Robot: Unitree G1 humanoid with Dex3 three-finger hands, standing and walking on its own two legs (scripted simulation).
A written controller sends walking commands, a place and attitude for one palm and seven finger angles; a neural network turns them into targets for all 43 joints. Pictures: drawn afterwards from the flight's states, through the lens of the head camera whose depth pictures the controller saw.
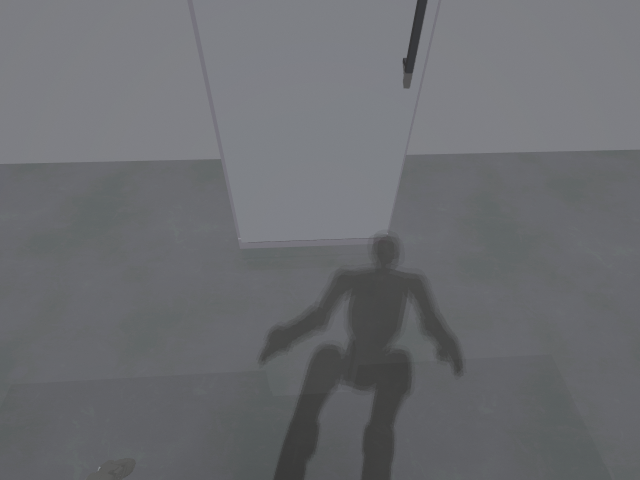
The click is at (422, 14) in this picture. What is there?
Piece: fridge door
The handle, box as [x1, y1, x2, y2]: [403, 0, 426, 72]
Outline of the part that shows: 426,0 417,0 407,57 403,58 405,72 412,72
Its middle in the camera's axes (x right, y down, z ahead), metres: +0.23 -0.58 +0.84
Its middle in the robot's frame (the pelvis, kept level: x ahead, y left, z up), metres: +1.06 -0.16 +0.23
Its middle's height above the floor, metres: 1.00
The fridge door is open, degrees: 0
